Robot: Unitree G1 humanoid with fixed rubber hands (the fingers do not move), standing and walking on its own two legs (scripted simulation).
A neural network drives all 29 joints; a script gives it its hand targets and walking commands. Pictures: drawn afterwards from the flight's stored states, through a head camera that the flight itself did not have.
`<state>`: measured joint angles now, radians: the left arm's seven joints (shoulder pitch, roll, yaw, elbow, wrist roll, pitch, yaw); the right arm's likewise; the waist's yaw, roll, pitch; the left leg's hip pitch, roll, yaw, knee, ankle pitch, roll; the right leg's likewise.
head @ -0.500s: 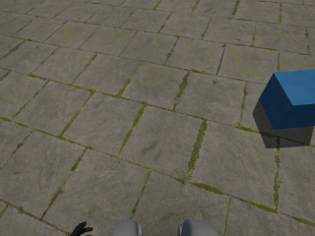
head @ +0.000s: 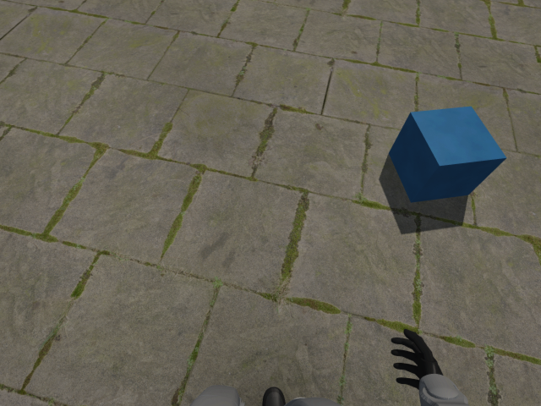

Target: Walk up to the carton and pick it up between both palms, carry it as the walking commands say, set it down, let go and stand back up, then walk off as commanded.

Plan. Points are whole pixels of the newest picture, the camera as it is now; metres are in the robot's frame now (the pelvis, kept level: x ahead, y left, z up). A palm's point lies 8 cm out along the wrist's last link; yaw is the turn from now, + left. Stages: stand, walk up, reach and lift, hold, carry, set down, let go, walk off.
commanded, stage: walk up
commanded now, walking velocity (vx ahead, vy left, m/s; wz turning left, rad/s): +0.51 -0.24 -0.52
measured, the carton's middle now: (440, 155) +1.09 -0.69 -0.64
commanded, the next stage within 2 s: none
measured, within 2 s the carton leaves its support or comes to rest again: neither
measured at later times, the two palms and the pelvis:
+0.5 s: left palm (260, 234) +0.41 +0.06 -0.14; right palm out of the picture -0.09 -0.26 -0.14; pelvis +0.14 -0.09 -0.04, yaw -19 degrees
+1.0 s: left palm (260, 205) +0.49 +0.06 -0.17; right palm (478, 324) +0.26 -0.35 -0.14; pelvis +0.36 -0.15 -0.01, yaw -27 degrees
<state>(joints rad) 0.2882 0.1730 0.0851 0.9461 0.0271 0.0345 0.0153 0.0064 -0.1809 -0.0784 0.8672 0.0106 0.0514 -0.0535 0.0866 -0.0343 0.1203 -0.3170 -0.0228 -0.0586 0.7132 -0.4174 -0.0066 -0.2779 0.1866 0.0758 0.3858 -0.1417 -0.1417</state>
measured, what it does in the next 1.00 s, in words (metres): walks ahead, turning right: left foot, then right foot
